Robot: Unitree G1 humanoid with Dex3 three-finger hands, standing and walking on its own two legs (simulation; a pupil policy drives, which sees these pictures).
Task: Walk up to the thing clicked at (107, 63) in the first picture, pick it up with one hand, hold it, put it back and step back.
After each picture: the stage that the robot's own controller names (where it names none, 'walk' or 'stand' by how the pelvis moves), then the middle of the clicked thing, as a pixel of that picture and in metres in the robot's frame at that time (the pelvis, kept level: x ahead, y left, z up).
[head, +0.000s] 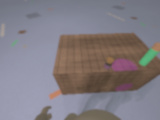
stand; (108, 63) +0.59 -0.16 -0.11
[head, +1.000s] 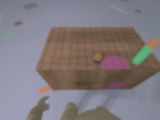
rise first; (97, 60) +0.53 -0.04 -0.07
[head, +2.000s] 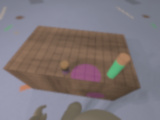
rise first; (65, 67) +0.39 +0.25 -0.08
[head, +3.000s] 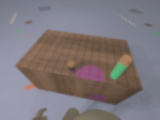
stand; (71, 67) +0.45 +0.19 -0.09
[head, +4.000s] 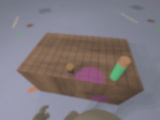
stand; (70, 69) +0.44 +0.20 -0.11
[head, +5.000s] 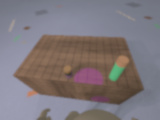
stand; (68, 72) +0.41 +0.22 -0.10
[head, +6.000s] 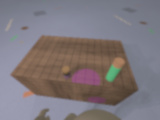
stand; (66, 72) +0.42 +0.23 -0.11
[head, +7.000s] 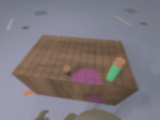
stand; (67, 71) +0.42 +0.22 -0.11
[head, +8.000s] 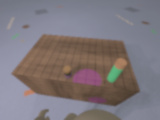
stand; (67, 72) +0.41 +0.22 -0.11
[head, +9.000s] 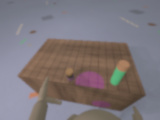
rise first; (70, 74) +0.40 +0.22 -0.11
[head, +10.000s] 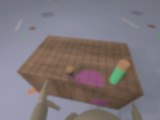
go down; (70, 72) +0.42 +0.21 -0.11
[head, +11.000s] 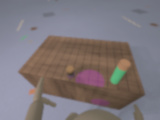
go down; (70, 72) +0.42 +0.22 -0.11
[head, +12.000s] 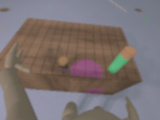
go down; (63, 64) +0.42 +0.20 -0.04
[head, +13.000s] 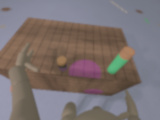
close in; (62, 64) +0.42 +0.20 -0.03
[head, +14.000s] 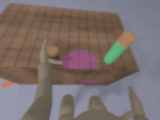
close; (54, 55) +0.45 +0.21 +0.01
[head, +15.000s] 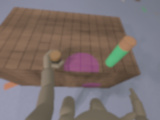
lift; (56, 59) +0.42 +0.21 +0.00
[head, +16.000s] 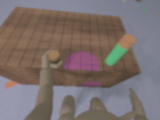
lift; (55, 59) +0.42 +0.22 +0.01
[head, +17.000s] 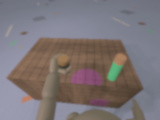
hold; (64, 64) +0.33 +0.17 +0.15
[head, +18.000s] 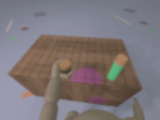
hold; (66, 69) +0.32 +0.17 +0.11
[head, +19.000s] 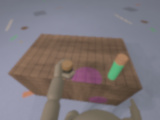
hold; (68, 70) +0.33 +0.16 +0.08
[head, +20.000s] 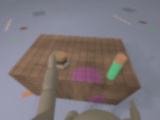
crouch; (62, 61) +0.37 +0.20 +0.12
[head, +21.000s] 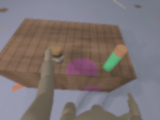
lower; (58, 55) +0.45 +0.22 +0.04
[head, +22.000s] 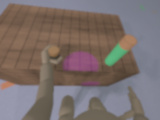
lower; (55, 55) +0.45 +0.21 +0.00
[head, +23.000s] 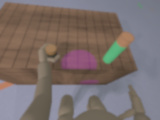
lower; (52, 54) +0.46 +0.22 +0.01
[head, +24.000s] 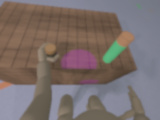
lower; (52, 53) +0.46 +0.22 +0.01
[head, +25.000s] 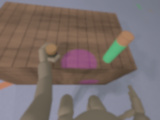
rest; (52, 53) +0.46 +0.22 +0.01
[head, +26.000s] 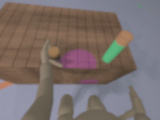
withdraw; (55, 55) +0.45 +0.20 +0.01
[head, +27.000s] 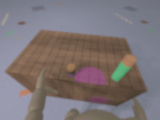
sink last; (71, 70) +0.40 +0.17 -0.05
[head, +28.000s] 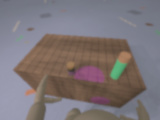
stand; (71, 68) +0.44 +0.19 -0.05
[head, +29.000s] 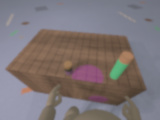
stand; (68, 68) +0.41 +0.20 -0.04
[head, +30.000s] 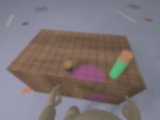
stand; (68, 67) +0.42 +0.20 -0.04
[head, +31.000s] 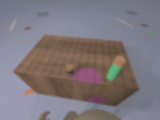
stand; (70, 70) +0.44 +0.20 -0.10
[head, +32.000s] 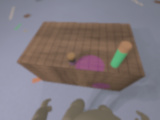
walk; (72, 59) +0.49 +0.20 -0.09
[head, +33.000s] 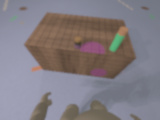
walk; (77, 42) +0.70 +0.16 -0.09
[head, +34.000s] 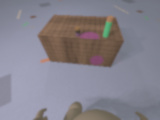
stand; (77, 31) +1.02 +0.25 -0.09
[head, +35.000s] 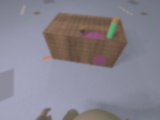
stand; (82, 30) +1.05 +0.19 -0.11
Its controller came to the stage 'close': yes
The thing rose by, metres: 0.21
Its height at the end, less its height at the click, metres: +0.00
